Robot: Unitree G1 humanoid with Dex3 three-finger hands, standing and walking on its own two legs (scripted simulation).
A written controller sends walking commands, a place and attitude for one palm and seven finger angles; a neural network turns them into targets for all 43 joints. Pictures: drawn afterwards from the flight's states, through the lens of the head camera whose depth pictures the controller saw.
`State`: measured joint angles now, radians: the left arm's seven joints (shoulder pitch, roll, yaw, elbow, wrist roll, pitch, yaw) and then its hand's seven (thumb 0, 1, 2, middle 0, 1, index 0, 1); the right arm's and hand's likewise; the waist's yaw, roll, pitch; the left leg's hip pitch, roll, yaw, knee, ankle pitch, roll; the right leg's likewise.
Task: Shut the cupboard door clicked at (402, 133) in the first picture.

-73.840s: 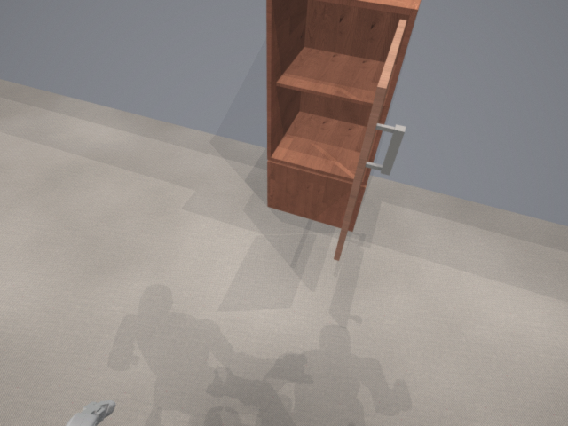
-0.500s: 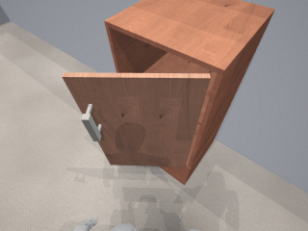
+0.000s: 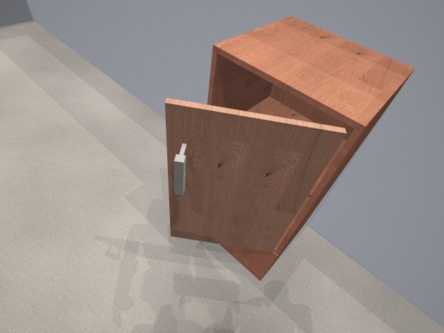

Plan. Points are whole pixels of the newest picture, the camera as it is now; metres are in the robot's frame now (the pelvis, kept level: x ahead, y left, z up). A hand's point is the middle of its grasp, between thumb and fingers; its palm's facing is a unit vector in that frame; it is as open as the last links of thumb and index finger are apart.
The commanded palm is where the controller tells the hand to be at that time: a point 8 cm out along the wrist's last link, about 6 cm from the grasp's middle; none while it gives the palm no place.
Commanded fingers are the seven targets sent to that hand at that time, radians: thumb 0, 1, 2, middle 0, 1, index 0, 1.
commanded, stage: come to a stop and stand still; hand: left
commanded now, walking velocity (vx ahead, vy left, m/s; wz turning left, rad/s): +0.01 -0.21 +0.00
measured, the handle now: (181, 169) +0.48 +0.14 -0.04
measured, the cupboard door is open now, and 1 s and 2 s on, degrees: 36 36 36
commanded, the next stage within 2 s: look again from close up in 0.92 s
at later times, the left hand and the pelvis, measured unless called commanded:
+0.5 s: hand out of the picture +0.05 +0.10 -0.18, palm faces -0.02 -0.97 -0.22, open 7.2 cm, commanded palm none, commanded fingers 0.00 0.90 0.90 -0.20 -0.30 -0.20 -0.30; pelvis -0.02 -0.07 -0.01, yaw -1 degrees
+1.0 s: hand out of the picture -0.05 +0.05 -0.19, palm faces +0.04 -0.99 -0.14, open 7.3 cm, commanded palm none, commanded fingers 0.00 0.90 0.90 -0.20 -0.30 -0.20 -0.30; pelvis -0.02 -0.10 -0.01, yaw -1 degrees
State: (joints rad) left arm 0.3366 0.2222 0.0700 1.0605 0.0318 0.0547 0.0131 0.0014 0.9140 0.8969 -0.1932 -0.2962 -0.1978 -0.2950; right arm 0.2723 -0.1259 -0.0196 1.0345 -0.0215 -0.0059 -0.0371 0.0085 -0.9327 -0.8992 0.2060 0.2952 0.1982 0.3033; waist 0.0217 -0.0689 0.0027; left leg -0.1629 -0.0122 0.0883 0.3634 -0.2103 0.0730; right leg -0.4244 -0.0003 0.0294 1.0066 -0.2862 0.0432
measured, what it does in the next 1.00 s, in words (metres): steps to the right: right foot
